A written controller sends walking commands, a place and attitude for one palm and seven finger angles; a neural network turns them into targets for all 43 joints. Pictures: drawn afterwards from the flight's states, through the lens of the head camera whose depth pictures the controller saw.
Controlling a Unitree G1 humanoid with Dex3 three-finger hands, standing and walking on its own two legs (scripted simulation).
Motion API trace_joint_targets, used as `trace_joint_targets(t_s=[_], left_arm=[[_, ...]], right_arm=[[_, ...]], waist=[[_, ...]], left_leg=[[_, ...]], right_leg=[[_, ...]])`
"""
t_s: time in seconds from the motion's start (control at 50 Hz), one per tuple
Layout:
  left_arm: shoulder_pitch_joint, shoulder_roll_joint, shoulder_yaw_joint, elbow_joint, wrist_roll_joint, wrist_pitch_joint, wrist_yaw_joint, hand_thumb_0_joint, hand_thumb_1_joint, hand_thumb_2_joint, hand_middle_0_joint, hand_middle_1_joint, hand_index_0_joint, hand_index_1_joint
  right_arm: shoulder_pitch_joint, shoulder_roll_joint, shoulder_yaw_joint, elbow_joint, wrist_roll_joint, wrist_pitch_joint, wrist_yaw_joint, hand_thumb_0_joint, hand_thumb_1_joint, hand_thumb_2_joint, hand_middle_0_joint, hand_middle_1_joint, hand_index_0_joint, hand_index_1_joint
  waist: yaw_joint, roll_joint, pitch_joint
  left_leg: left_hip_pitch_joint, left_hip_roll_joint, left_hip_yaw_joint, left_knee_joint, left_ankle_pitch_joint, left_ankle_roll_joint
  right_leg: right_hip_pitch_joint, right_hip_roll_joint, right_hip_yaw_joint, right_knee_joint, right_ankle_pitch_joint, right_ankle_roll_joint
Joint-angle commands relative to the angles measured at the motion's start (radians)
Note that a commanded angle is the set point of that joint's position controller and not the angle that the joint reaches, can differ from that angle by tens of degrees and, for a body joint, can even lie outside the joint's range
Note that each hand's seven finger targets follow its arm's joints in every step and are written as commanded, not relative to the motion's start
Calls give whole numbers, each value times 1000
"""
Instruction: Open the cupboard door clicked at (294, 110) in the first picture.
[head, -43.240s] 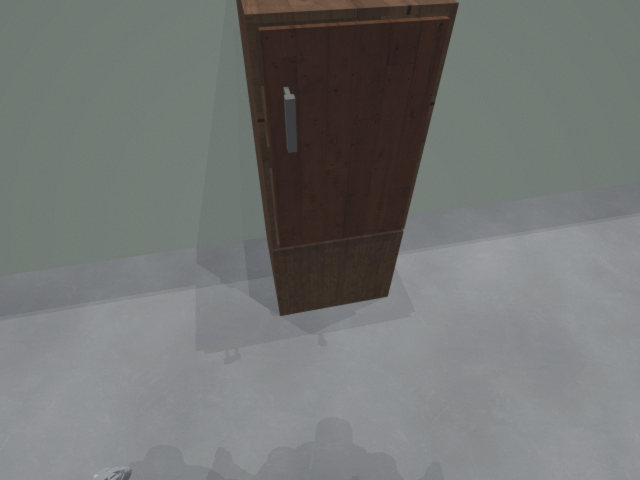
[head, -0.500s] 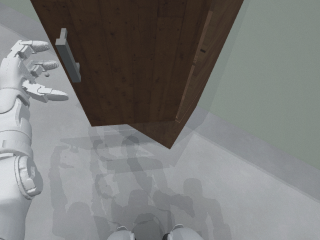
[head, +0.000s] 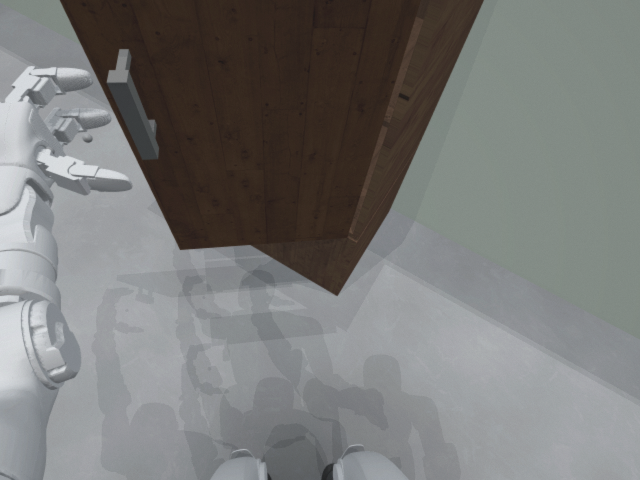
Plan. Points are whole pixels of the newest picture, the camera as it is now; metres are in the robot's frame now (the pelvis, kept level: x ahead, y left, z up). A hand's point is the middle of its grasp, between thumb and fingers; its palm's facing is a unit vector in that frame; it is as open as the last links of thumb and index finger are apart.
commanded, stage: slide the fingers in behind the handle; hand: left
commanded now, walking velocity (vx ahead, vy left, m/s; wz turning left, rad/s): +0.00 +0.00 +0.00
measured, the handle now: (137, 107) +0.55 +0.19 +0.10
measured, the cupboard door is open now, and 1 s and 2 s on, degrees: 38 38 39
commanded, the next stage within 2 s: close the thumb around the handle in 1.70 s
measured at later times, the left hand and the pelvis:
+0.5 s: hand (119, 139) +0.50 +0.21 +0.09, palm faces +0.05 -1.00 +0.00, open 14.0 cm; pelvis +0.00 +0.01 +0.00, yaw +0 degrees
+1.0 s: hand (157, 140) +0.50 +0.16 +0.09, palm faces +0.06 -1.00 -0.01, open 14.0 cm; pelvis -0.01 -0.01 +0.00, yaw +0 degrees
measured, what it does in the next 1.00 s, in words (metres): stands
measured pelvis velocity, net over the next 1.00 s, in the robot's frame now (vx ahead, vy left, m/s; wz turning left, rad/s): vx -0.01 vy -0.01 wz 0.01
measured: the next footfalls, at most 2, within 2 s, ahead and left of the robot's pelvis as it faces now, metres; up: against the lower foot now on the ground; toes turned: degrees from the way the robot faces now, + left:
none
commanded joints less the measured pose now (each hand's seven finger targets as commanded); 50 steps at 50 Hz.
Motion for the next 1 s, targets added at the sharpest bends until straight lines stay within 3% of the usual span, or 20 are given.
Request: trace_joint_targets(t_s=[0.0, 0.04, 0.08, 0.1, 0.2, 0.28, 0.34, 0.36, 0.4, 0.42, 0.46, 0.52, 0.58, 0.66, 0.72, 0.78, 0.86, 0.92, 0.96, 0.98], left_arm=[[-394, 275, 18, -176, -22, -33, -25, 0, -500, 300, -300, -1200, -300, -1200], [-435, 250, -4, -224, -28, -55, -24, 0, -500, 300, -300, -1200, -300, -1200], [-461, 301, 39, -309, -29, -91, -15, 0, -500, 300, -300, -1200, -300, -1200], [-451, 247, 11, -315, -37, -99, -13, 0, -500, 300, -300, -1200, -300, -1200], [-403, 149, -34, -272, -49, -75, 3, 0, -500, 300, -300, -1200, -300, -1200], [-413, 141, -45, -261, -24, -39, 40, 0, -500, 300, -300, -1200, -300, -1200], [-437, 168, -17, -301, -16, -60, 80, 0, -500, 300, -300, -1200, -300, -1200], [-454, 171, -7, -326, -15, -73, 92, 0, -500, 300, -300, -1200, -300, -1200], [-424, 157, -6, -333, -10, -93, 107, 0, -500, 300, -300, -1200, -300, -1200], [-443, 114, -42, -351, -10, -101, 110, 0, -500, 300, -300, -1200, -300, -1200], [-424, 102, -44, -341, -2, -110, 116, 0, -500, 300, -300, -1200, -300, -1200], [-398, 66, -64, -282, -4, -88, 120, 0, -500, 300, -300, -1200, -300, -1200], [-438, 74, -66, -248, 2, -66, 125, 0, -500, 300, -300, -1200, -300, -1200], [-475, 46, -82, -303, 2, -96, 145, 0, -500, 300, -300, -1200, -300, -1200], [-464, 71, -54, -281, 3, -113, 161, 0, -500, 300, -300, -1200, -300, -1200], [-488, 21, -102, -254, 14, -109, 168, 0, -500, 300, -300, -1200, -300, -1200], [-486, 102, -40, -250, 21, -101, 185, 0, -500, 300, -300, -1200, -300, -1200], [-495, 51, -80, -271, 22, -107, 188, 0, -500, 300, -300, -1200, -300, -1200], [-485, 71, -55, -288, 18, -120, 192, 0, -500, 300, -300, -1200, -300, -1200], [-470, 89, -44, -259, 17, -115, 192, 0, -500, 300, -300, -1200, -300, -1200]], right_arm=[[171, -193, -66, -49, -4, -18, -19, 0, -900, -900, 200, 300, 200, 300], [174, -190, -65, -49, -7, -22, -19, 0, -900, -900, 200, 300, 200, 300], [179, -193, -73, -48, -13, -23, -16, 0, -900, -900, 200, 300, 200, 300], [175, -186, -74, -47, -13, -23, -12, 0, -900, -900, 200, 300, 200, 300], [179, -185, -82, -28, -13, -17, -1, 0, -900, -900, 200, 300, 200, 300], [177, -182, -80, -33, -14, -12, 4, 0, -900, -900, 200, 300, 200, 300], [181, -181, -79, -40, -20, -15, 6, 0, -900, -900, 200, 300, 200, 300], [181, -179, -82, -41, -22, -18, 9, 0, -900, -900, 200, 300, 200, 300], [174, -173, -83, -46, -22, -22, 15, 0, -900, -900, 200, 300, 200, 300], [169, -168, -82, -44, -22, -24, 19, 0, -900, -900, 200, 300, 200, 300], [172, -168, -87, -36, -23, -24, 23, 0, -900, -900, 200, 300, 200, 300], [165, -168, -86, -37, -19, -21, 26, 0, -900, -900, 200, 300, 200, 300], [165, -170, -82, -32, -17, -21, 20, 0, -900, -900, 200, 300, 200, 300], [159, -161, -83, -33, -21, -35, 21, 0, -900, -900, 200, 300, 200, 300], [160, -165, -83, -28, -22, -42, 22, 0, -900, -900, 200, 300, 200, 300], [158, -161, -81, -21, -22, -45, 24, 0, -900, -900, 200, 300, 200, 300], [163, -168, -79, -27, -22, -47, 21, 0, -900, -900, 200, 300, 200, 300], [156, -158, -77, -34, -22, -52, 24, 0, -900, -900, 200, 300, 200, 300], [160, -162, -81, -33, -25, -55, 25, 0, -900, -900, 200, 300, 200, 300], [163, -163, -79, -29, -22, -52, 23, 0, -900, -900, 200, 300, 200, 300]], waist=[[-7, 104, -390], [-20, 120, -399], [3, 174, -490], [0, 193, -506], [-10, 156, -450], [-3, 161, -416], [0, 131, -423], [1, 131, -465], [13, 142, -475], [3, 153, -475], [4, 154, -484], [-1, 105, -437], [-11, 89, -389], [-11, 121, -435], [-4, 83, -430], [-23, 89, -407], [-5, 80, -438], [-8, 102, -437], [-3, 96, -474], [-7, 60, -451]], left_leg=[[310, -7, -84, -76, 388, -7], [347, -3, -95, -71, 412, -8], [414, 2, -108, -64, 473, -20], [448, 2, -109, -62, 496, -24], [470, 14, -127, -61, 531, -30], [447, 11, -126, -72, 520, -31], [445, 12, -133, -71, 532, -33], [462, 12, -132, -65, 550, -34], [472, 13, -129, -61, 572, -41], [483, 13, -130, -60, 579, -43], [509, 19, -140, -51, 619, -49], [457, 13, -126, -63, 539, -41], [405, 5, -120, -76, 465, -32], [444, 6, -127, -67, 474, -35], [403, 0, -121, -68, 429, -32], [390, -3, -119, -66, 404, -28], [341, -15, -101, -67, 367, -18], [342, -17, -94, -69, 360, -19], [354, -18, -91, -61, 382, -17], [323, -18, -87, -62, 369, -14]], right_leg=[[127, 6, 61, -76, 338, 13], [96, 10, 55, -69, 333, 10], [104, 13, 54, -57, 348, 7], [90, 15, 49, -55, 350, 6], [28, 20, 30, -60, 324, 9], [24, 16, 25, -60, 311, 8], [38, 18, 24, -51, 316, 5], [50, 19, 29, -47, 335, 8], [55, 19, 28, -41, 342, 7], [46, 19, 27, -40, 340, 8], [26, 21, 24, -34, 341, 7], [38, 20, 24, -46, 325, 10], [46, 15, 28, -51, 307, 9], [32, 14, 31, -45, 304, 7], [58, 15, 36, -44, 296, 6], [35, 12, 36, -44, 288, 9], [99, 8, 53, -47, 301, 10], [103, 7, 53, -50, 306, 10], [120, 9, 58, -49, 331, 11], [138, 9, 61, -52, 338, 13]])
